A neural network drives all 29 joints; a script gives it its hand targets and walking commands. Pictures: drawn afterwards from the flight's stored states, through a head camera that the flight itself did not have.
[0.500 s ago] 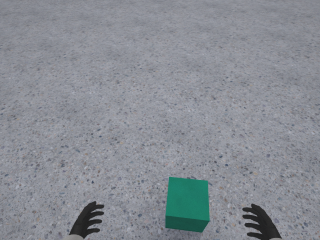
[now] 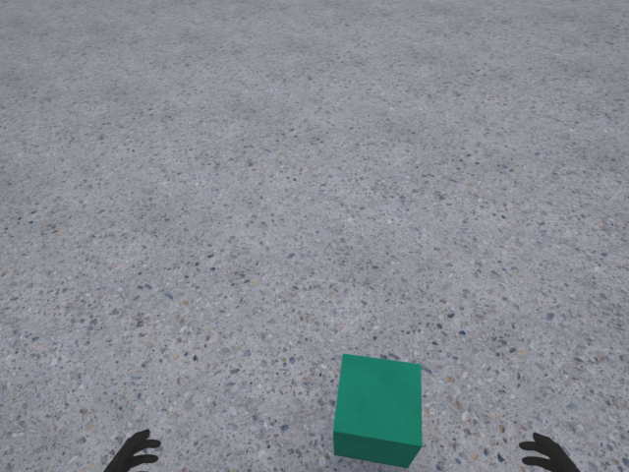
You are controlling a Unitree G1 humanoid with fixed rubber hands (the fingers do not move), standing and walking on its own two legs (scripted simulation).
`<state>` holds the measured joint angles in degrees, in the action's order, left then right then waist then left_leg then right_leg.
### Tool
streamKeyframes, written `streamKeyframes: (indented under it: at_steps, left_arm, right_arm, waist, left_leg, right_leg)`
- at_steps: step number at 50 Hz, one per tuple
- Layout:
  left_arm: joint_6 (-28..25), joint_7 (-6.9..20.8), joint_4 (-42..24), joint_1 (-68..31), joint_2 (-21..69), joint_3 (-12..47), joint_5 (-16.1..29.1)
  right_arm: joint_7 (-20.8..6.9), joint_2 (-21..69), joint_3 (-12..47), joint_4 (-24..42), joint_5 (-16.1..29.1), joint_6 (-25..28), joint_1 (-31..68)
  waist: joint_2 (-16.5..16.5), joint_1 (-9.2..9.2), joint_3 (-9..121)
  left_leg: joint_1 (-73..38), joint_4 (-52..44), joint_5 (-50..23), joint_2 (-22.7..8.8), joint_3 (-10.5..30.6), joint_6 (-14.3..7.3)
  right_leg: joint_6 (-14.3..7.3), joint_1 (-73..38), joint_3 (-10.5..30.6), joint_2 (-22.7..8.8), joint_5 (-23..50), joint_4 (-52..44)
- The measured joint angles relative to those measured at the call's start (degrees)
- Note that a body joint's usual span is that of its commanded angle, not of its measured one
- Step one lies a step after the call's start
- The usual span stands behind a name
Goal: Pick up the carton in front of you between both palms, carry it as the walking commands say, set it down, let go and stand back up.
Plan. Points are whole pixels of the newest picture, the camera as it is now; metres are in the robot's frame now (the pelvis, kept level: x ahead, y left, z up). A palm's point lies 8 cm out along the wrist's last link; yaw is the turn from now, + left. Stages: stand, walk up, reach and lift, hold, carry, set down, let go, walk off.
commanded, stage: stand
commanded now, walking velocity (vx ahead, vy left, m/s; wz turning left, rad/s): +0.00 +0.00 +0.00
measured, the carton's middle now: (375, 411) +0.40 -0.10 -0.64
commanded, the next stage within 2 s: none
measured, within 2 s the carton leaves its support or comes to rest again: neither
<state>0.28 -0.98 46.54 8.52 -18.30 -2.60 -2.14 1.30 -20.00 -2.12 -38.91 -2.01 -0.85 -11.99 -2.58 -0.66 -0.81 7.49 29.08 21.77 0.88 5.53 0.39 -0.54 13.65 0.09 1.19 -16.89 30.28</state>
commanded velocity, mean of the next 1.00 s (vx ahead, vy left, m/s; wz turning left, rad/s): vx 0.00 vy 0.00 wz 0.00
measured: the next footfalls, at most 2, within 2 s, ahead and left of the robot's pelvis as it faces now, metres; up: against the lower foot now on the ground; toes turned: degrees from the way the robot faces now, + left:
none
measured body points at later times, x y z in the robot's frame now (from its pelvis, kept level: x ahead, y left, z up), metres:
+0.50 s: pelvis -0.01 +0.00 +0.01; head -0.01 -0.01 +0.46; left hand +0.11 +0.30 -0.10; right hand +0.11 -0.30 -0.10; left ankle -0.07 +0.13 -0.73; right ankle -0.01 -0.11 -0.73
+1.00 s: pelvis -0.03 +0.00 +0.01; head -0.03 -0.01 +0.46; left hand +0.08 +0.31 -0.10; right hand +0.07 -0.31 -0.11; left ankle -0.07 +0.13 -0.73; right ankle -0.01 -0.12 -0.73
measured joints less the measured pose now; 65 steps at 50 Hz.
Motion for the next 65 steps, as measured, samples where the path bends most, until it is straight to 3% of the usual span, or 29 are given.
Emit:
streamKeyframes:
  at_steps: [65]
  left_arm:
    - [-0.8, 0.8, 13.4, -3.0, -3.4, 2.0, 1.4]
  right_arm:
    - [-0.4, -2.5, 2.0, -15.4, 1.0, 1.5, 1.6]
  waist:
    - [1.4, 0.06, -1.5]
  left_leg:
    - [-3.8, -7.8, -6.4, -0.8, -1.8, 0.6]
  right_leg:
    - [-0.2, -3.4, 1.4, 0.2, 6.7, -7.5]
